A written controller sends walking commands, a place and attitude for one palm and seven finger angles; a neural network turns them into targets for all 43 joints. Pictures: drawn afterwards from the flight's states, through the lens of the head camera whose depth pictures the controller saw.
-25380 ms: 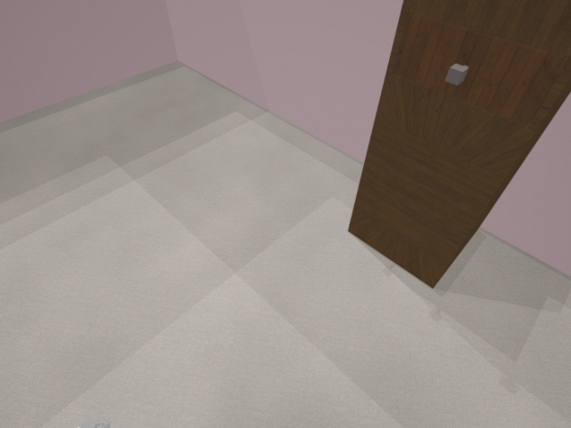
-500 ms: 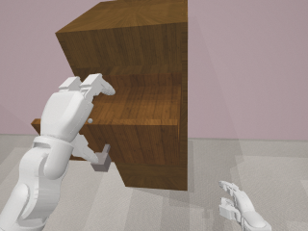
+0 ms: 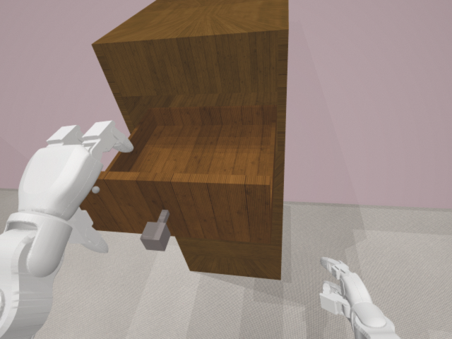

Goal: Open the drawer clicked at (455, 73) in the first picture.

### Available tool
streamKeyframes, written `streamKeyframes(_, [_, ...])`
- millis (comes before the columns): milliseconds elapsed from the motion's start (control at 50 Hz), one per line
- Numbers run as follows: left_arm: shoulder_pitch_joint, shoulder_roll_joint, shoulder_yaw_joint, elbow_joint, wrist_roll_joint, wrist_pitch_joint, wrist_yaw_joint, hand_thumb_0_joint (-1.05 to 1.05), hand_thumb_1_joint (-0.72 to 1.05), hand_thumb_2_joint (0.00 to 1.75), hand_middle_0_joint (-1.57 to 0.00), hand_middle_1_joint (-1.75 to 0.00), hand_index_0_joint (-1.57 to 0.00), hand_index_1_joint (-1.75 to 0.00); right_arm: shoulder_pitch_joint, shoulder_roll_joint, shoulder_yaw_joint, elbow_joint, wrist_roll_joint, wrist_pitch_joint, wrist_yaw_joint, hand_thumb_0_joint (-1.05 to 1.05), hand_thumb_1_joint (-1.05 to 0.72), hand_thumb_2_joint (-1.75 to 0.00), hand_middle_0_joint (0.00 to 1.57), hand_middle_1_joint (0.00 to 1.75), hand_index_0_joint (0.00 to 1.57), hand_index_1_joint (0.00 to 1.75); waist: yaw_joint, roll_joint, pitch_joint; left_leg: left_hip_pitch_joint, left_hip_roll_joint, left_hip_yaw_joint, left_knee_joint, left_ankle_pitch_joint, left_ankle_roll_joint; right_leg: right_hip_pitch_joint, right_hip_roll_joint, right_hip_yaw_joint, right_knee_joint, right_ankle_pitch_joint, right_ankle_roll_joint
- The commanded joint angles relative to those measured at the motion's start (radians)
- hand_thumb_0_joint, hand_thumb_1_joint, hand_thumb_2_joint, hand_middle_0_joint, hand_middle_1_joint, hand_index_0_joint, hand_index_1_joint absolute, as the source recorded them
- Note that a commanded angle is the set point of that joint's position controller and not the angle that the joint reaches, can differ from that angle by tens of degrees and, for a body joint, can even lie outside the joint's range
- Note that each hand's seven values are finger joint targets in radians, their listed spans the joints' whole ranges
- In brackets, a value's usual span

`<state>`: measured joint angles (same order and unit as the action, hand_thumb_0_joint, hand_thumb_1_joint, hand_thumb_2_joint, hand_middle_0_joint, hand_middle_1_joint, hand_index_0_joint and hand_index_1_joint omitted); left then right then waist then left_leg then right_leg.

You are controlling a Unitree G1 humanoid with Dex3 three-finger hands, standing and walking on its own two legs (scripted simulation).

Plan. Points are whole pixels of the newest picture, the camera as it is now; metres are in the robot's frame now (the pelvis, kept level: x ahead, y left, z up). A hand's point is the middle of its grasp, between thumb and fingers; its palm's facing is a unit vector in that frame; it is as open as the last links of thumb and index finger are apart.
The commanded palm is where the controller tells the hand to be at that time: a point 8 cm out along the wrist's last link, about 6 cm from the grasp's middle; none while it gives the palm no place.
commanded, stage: draw the hand back to the body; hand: left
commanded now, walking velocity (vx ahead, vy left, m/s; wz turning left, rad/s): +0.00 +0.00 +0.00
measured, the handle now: (159, 227) +0.27 +0.17 +0.09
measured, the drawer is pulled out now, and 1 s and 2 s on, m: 0.29 0.29 0.29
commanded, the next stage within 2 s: step back with the hand held close in 1.02 s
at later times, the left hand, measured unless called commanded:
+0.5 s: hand (84, 168) +0.23 +0.21 +0.27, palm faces +0.37 -0.86 -0.36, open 11.5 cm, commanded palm +0.18 +0.27 +0.28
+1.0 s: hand (54, 170) +0.22 +0.24 +0.27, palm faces +0.49 -0.80 -0.34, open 7.7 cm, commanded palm +0.17 +0.29 +0.28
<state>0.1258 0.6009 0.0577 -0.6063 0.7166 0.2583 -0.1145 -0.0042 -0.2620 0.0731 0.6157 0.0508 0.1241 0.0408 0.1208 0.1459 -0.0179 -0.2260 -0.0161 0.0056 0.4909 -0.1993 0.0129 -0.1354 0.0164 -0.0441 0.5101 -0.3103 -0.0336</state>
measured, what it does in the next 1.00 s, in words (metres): stands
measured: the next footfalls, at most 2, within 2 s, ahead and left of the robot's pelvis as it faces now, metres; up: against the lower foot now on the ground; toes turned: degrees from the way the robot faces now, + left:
none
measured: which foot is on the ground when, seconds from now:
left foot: down 0.00-1.00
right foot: down 0.00-1.00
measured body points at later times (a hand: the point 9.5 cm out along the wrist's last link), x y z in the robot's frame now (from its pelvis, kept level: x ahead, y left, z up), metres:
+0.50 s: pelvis +0.03 +0.01 +0.01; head +0.02 +0.00 +0.45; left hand +0.21 +0.25 +0.28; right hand +0.19 -0.23 -0.09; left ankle +0.04 +0.11 -0.74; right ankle -0.02 -0.09 -0.74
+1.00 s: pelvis +0.03 +0.01 +0.01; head +0.01 -0.01 +0.45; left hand +0.19 +0.28 +0.29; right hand +0.24 -0.20 -0.07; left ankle +0.04 +0.11 -0.74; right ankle -0.02 -0.09 -0.74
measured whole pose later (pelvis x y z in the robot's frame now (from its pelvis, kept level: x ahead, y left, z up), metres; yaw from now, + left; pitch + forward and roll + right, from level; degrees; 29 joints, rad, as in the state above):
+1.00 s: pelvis +0.03 +0.01 +0.01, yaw -1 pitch -3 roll -1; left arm 0.34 0.38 0.44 -0.66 -0.10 -0.14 0.11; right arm 0.14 -0.20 0.03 0.64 0.01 -0.08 -0.05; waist 0.08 0.06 0.01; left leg -0.17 0.00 0.03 0.46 -0.24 0.02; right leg -0.04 0.03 -0.02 0.39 -0.29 -0.02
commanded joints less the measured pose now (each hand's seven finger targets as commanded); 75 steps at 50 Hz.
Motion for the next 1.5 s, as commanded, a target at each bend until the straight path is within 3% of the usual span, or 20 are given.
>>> streamKeyframes(0, [-0.187, 0.264, 0.228, -0.179, -0.009, -0.005, 0.022, 0.00, -0.50, 0.30, -0.30, -1.20, -0.30, -1.20, -0.234, -0.076, -0.030, -0.198, 0.017, -0.063, -0.009, 0.00, -0.90, -0.90, 0.20, 0.30, 0.20, 0.30, -0.001, -0.062, -0.149, 0.096, -0.002, -0.001, -0.047, 0.127, 0.004, -0.029, -0.013, 0.047, -0.108, 0.173, 0.028])
streamKeyframes(20, [-0.281, -0.143, 0.213, -0.350, -0.685, -0.211, 0.088, 0.00, -0.47, 0.32, -0.30, -1.18, -0.30, -1.18, -0.121, 0.020, -0.034, -0.273, -0.002, -0.153, -0.033, 0.00, -0.90, -0.90, 0.20, 0.30, 0.20, 0.30, -0.094, -0.239, -0.059, 0.204, 0.016, 0.006, -0.021, 0.048, 0.037, -0.122, 0.009, 0.022, -0.187, 0.169, 0.014])
streamKeyframes(40, [-0.071, -0.005, 0.331, -0.164, -0.702, -0.282, 0.139, 0.00, -0.43, 0.33, -0.29, -1.15, -0.29, -1.15, -0.094, -0.022, -0.034, -0.206, -0.025, -0.198, -0.052, 0.00, -0.90, -0.90, 0.20, 0.30, 0.20, 0.30, -0.078, -0.332, -0.020, 0.195, 0.038, 0.000, -0.023, 0.017, 0.035, -0.143, 0.009, 0.041, -0.204, 0.134, 0.013])
streamKeyframes(60, [0.016, -0.026, 0.386, -0.182, -0.776, -0.321, 0.157, 0.00, -0.40, 0.34, -0.29, -1.13, -0.29, -1.13, -0.076, -0.032, -0.039, -0.184, -0.031, -0.206, -0.065, 0.00, -0.90, -0.90, 0.20, 0.30, 0.20, 0.30, -0.060, -0.316, -0.022, 0.172, 0.035, 0.005, -0.040, 0.027, 0.032, -0.112, -0.009, 0.037, -0.225, 0.146, 0.018])
streamKeyframes(100, [-0.065, 0.056, 0.467, -0.280, -0.812, -0.402, 0.192, 0.00, -0.32, 0.37, -0.29, -1.09, -0.29, -1.09, -0.049, -0.045, -0.053, -0.151, -0.031, -0.242, -0.081, 0.00, -0.90, -0.90, 0.20, 0.30, 0.20, 0.30, -0.063, -0.162, -0.073, 0.195, 0.043, 0.014, -0.049, 0.018, 0.014, -0.079, -0.031, 0.062, -0.224, 0.143, 0.016])
streamKeyframes(120, [-0.094, -0.013, 0.426, -0.306, -0.809, -0.435, 0.199, 0.00, -0.29, 0.39, -0.29, -1.07, -0.29, -1.07, -0.044, -0.018, -0.047, -0.157, -0.040, -0.258, -0.085, 0.00, -0.90, -0.90, 0.20, 0.30, 0.20, 0.30, -0.054, -0.049, -0.112, 0.216, 0.033, 0.021, -0.055, 0.029, 0.014, -0.063, -0.033, 0.054, -0.224, 0.139, 0.011])
streamKeyframes(140, [-0.047, -0.040, 0.415, -0.235, -0.812, -0.444, 0.207, 0.00, -0.26, 0.40, -0.28, -1.04, -0.28, -1.04, -0.019, -0.016, -0.048, -0.141, -0.039, -0.268, -0.089, 0.00, -0.90, -0.90, 0.20, 0.30, 0.20, 0.30, -0.064, -0.042, -0.059, 0.209, 0.041, 0.016, -0.068, 0.037, 0.008, -0.074, -0.028, 0.041, -0.220, 0.139, 0.011])
streamKeyframes(240, [-0.022, -0.105, 0.357, -0.176, -0.819, -0.470, 0.213, 0.00, -0.08, 0.48, -0.27, -0.93, -0.27, -0.93, 0.000, -0.034, -0.062, -0.136, -0.039, -0.282, -0.097, 0.00, -0.90, -0.90, 0.20, 0.30, 0.20, 0.30, -0.061, -0.032, 0.001, 0.185, 0.049, 0.004, -0.105, 0.058, 0.010, -0.050, -0.024, 0.033, -0.226, 0.137, 0.008])
streamKeyframes(320, [0.038, -0.067, 0.396, -0.243, -0.820, -0.494, 0.219, 0.00, 0.06, 0.54, -0.26, -0.84, -0.26, -0.84, 0.000, -0.050, -0.077, -0.138, -0.045, -0.297, -0.098, 0.00, -0.90, -0.90, 0.20, 0.30, 0.20, 0.30, -0.046, -0.095, -0.089, 0.205, 0.050, 0.004, -0.087, 0.154, 0.019, 0.007, -0.024, 0.035, -0.198, 0.248, 0.007])
streamKeyframes(380, [0.097, -0.038, 0.432, -0.302, -0.817, -0.502, 0.226, 0.00, 0.17, 0.58, -0.25, -0.77, -0.25, -0.77, 0.009, -0.052, -0.082, -0.141, -0.042, -0.303, -0.093, 0.00, -0.90, -0.90, 0.20, 0.30, 0.20, 0.30, -0.043, -0.047, -0.118, 0.207, 0.050, 0.010, -0.064, 0.226, 0.012, 0.022, -0.025, 0.036, -0.176, 0.334, 0.003])
streamKeyframes(660, [0.154, -0.022, 0.513, -0.186, -0.836, -0.463, 0.229, 0.00, 0.65, 0.80, -0.22, -0.46, -0.22, -0.46, 0.029, -0.058, -0.098, -0.134, -0.026, -0.262, -0.096, 0.00, -0.90, -0.90, 0.20, 0.30, 0.20, 0.30, -0.056, -0.101, -0.059, 0.187, 0.066, 0.007, -0.078, 0.200, 0.002, -0.021, -0.012, 0.027, -0.181, 0.300, 0.008])
streamKeyframes(800, [0.103, -0.019, 0.489, -0.265, -0.824, -0.453, 0.234, 0.00, 0.90, 0.90, -0.20, -0.30, -0.20, -0.30, 0.024, -0.057, -0.092, -0.132, -0.034, -0.269, -0.095, 0.00, -0.90, -0.90, 0.20, 0.30, 0.20, 0.30, -0.058, -0.034, -0.097, 0.214, 0.060, 0.002, -0.063, 0.240, 0.000, -0.008, -0.016, 0.033, -0.176, 0.338, 0.003])
streamKeyframes(920, [0.088, -0.028, 0.490, -0.218, -0.822, -0.441, 0.236, 0.00, 0.90, 0.90, -0.20, -0.30, -0.20, -0.30, 0.018, -0.053, -0.089, -0.129, -0.034, -0.261, -0.093, 0.00, -0.90, -0.90, 0.20, 0.30, 0.20, 0.30, -0.058, -0.056, -0.045, 0.192, 0.064, -0.010, -0.084, 0.187, -0.005, -0.032, -0.011, 0.029, -0.186, 0.274, 0.002])
streamKeyframes(1100, [0.107, -0.016, 0.501, -0.219, -0.829, -0.448, 0.233, 0.00, 0.90, 0.90, -0.20, -0.30, -0.20, -0.30, 0.008, -0.055, -0.091, -0.136, -0.032, -0.260, -0.093, 0.00, -0.90, -0.90, 0.20, 0.30, 0.20, 0.30, -0.048, -0.066, -0.063, 0.184, 0.059, -0.009, -0.083, 0.154, -0.002, -0.014, -0.014, 0.035, -0.193, 0.258, 0.001])
streamKeyframes(1120, [0.015, 0.130, 0.622, -0.299, -0.815, -0.485, 0.236, 0.00, 0.90, 0.90, -0.20, -0.30, -0.20, -0.30, 0.027, -0.079, -0.090, -0.182, -0.024, -0.253, -0.093, 0.00, -0.90, -0.90, 0.20, 0.30, 0.20, 0.30, -0.099, -0.098, -0.004, 0.147, 0.076, -0.025, -0.046, 0.123, 0.021, -0.170, -0.072, 0.157, -0.236, 0.317, 0.009])
streamKeyframes(1160, [0.149, 0.042, 0.561, -0.192, -0.808, -0.492, 0.225, 0.00, 0.90, 0.90, -0.20, -0.30, -0.20, -0.30, 0.040, -0.068, -0.094, -0.159, -0.031, -0.233, -0.096, 0.00, -0.90, -0.90, 0.20, 0.30, 0.20, 0.30, -0.104, -0.166, -0.046, 0.149, 0.074, -0.024, -0.015, 0.159, 0.022, -0.163, -0.101, 0.153, -0.227, 0.389, 0.015])
streamKeyframes(1220, [0.190, 0.047, 0.564, -0.214, -0.799, -0.503, 0.229, 0.00, 0.90, 0.90, -0.20, -0.30, -0.20, -0.30, 0.055, -0.078, -0.109, -0.163, -0.029, -0.226, -0.098, 0.00, -0.90, -0.90, 0.20, 0.30, 0.20, 0.30, -0.109, -0.088, -0.121, 0.156, 0.092, -0.012, -0.008, 0.282, 0.017, -0.131, -0.106, 0.138, -0.175, 0.480, 0.019])
streamKeyframes(1300, [0.281, 0.084, 0.613, -0.248, -0.800, -0.504, 0.241, 0.00, 0.90, 0.90, -0.20, -0.30, -0.20, -0.30, 0.073, -0.084, -0.126, -0.185, -0.024, -0.207, -0.095, 0.00, -0.90, -0.90, 0.20, 0.30, 0.20, 0.30, -0.111, -0.112, -0.187, 0.132, 0.110, -0.017, 0.000, 0.372, 0.013, -0.088, -0.103, 0.123, -0.125, 0.525, 0.021])
streamKeyframes(1360, [0.329, 0.099, 0.642, -0.266, -0.804, -0.507, 0.249, 0.00, 0.90, 0.90, -0.20, -0.30, -0.20, -0.30, 0.080, -0.077, -0.133, -0.202, -0.018, -0.197, -0.093, 0.00, -0.90, -0.90, 0.20, 0.30, 0.20, 0.30, -0.114, -0.149, -0.183, 0.083, 0.115, -0.024, 0.006, 0.336, 0.011, -0.100, -0.104, 0.132, -0.118, 0.478, 0.021])
streamKeyframes(1480, [0.376, 0.114, 0.674, -0.320, -0.803, -0.529, 0.267, 0.00, 0.90, 0.90, -0.20, -0.30, -0.20, -0.30, 0.098, -0.087, -0.141, -0.215, -0.021, -0.212, -0.096, 0.00, -0.90, -0.90, 0.20, 0.30, 0.20, 0.30, -0.109, -0.050, -0.170, -0.012, 0.146, -0.075, -0.059, 0.251, 0.021, -0.097, -0.062, 0.112, -0.063, 0.300, 0.022])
